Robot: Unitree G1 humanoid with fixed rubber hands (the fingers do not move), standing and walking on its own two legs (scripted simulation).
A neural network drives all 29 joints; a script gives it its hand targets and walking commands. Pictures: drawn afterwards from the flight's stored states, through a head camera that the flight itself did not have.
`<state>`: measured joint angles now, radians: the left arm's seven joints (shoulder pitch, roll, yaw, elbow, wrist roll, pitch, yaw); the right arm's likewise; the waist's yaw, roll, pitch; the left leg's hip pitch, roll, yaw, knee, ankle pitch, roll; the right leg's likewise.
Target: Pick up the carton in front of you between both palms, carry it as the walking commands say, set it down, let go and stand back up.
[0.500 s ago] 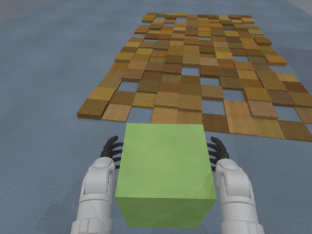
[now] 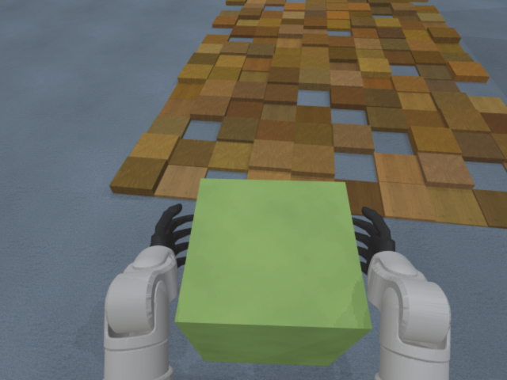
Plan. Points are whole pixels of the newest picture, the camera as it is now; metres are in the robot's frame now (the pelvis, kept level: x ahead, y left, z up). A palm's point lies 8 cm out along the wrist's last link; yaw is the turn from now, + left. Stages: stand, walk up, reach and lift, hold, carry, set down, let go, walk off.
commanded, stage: carry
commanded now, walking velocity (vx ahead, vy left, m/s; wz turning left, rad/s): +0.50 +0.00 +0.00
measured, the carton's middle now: (269, 279) +0.27 -0.01 +0.02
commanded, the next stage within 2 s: none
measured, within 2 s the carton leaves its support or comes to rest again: neither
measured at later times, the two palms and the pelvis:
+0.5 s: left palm (180, 137) +0.59 +0.17 +0.06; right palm (317, 137) +0.58 -0.13 +0.06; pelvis +0.32 +0.04 +0.00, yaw -3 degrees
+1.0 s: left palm (205, 32) +0.98 +0.14 +0.14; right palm (308, 29) +0.99 -0.16 +0.13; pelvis +0.65 -0.02 -0.01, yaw +1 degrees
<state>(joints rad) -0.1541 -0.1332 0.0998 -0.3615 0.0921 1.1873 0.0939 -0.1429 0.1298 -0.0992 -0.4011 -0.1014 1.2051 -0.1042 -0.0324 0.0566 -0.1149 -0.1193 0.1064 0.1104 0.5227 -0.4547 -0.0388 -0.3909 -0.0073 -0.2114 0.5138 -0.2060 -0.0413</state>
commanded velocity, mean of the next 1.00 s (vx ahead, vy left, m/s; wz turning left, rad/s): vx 0.50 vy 0.00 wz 0.00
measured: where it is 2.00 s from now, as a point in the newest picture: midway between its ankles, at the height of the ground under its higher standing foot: (260, 170)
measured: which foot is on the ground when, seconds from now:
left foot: down 0.00-0.00, up 0.02-0.36, down 0.38-0.94, up 0.96-1.00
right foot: down 0.00-0.38, up 0.40-0.88, down 0.90-1.00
